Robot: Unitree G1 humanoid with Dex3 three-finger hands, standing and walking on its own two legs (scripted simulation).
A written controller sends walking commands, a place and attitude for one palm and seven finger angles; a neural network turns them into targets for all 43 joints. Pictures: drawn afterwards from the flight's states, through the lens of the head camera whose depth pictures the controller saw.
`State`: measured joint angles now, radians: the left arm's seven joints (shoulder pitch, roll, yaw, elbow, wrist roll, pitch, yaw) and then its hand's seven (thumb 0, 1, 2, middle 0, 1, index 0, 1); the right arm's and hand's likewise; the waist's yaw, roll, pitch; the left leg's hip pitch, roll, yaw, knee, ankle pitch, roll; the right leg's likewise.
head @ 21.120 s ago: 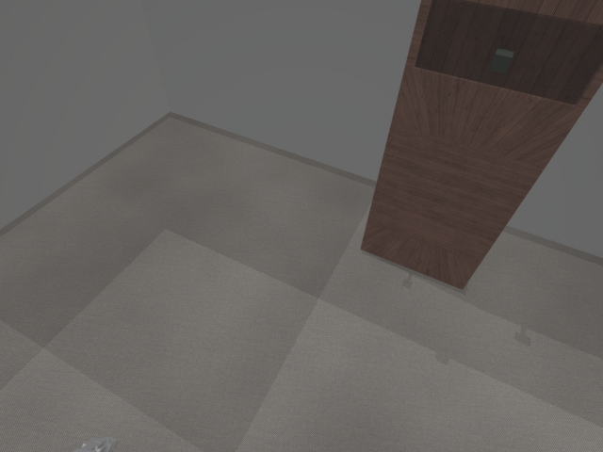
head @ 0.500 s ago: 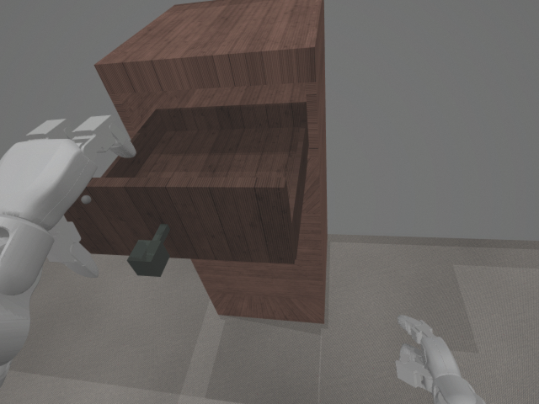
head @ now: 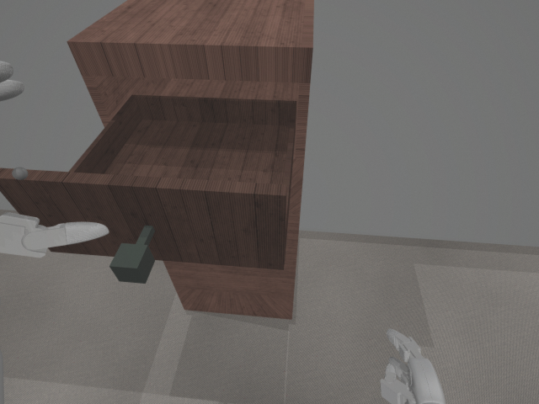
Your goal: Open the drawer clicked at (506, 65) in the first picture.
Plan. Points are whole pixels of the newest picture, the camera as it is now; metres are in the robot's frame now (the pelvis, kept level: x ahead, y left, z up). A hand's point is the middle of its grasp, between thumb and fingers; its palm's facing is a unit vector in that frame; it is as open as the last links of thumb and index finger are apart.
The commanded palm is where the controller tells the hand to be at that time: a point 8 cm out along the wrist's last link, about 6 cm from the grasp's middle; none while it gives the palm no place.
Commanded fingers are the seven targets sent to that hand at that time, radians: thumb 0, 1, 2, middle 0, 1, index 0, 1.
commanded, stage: draw the hand back to the body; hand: left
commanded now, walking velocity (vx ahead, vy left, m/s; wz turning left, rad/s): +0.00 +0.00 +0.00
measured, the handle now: (139, 251) +0.27 +0.22 +0.12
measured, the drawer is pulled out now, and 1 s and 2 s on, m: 0.29 0.29 0.29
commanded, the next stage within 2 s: step back with the hand held close in 0.76 s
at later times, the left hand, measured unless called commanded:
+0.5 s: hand (17, 164) +0.22 +0.25 +0.30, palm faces +0.57 -0.77 -0.29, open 9.1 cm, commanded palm +0.16 +0.29 +0.30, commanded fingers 0.00 0.83 0.87 -0.20 -0.34 -0.20 -0.34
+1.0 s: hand (20, 168) +0.21 +0.24 +0.31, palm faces +0.57 -0.74 -0.36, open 7.4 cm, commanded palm +0.14 +0.29 +0.30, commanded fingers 0.00 0.90 0.90 -0.20 -0.30 -0.20 -0.30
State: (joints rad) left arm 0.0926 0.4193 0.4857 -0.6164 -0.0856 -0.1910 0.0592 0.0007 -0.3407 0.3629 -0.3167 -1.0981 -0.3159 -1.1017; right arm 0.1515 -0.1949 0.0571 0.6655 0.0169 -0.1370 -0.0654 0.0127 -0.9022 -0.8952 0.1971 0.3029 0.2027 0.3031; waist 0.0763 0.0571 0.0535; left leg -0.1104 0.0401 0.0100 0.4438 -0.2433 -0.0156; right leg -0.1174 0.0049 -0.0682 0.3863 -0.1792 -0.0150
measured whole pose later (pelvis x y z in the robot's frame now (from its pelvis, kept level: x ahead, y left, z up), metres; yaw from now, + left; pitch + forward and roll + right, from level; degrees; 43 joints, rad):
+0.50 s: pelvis +0.03 +0.02 +0.00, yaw -1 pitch -4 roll -1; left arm 0.20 0.38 0.53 -0.64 -0.09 -0.17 0.10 0.01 0.48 0.72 -0.24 -0.56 -0.25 -0.56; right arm 0.14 -0.20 0.01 0.66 0.00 -0.11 -0.05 0.01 -0.90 -0.90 0.20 0.30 0.20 0.30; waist 0.07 0.07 0.02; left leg -0.09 0.03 0.04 0.44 -0.28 0.00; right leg -0.11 -0.01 -0.04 0.39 -0.22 0.01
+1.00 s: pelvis +0.01 +0.01 +0.00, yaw +0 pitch -1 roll -1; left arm 0.22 0.44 0.57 -0.66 -0.08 -0.20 0.11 0.01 0.88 0.89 -0.21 -0.30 -0.21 -0.31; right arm 0.16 -0.22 0.03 0.61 0.02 -0.07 -0.04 0.01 -0.90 -0.89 0.20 0.30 0.20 0.30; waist 0.03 0.07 0.00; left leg -0.20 0.04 0.01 0.49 -0.27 0.00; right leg -0.19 0.00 -0.07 0.41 -0.19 0.00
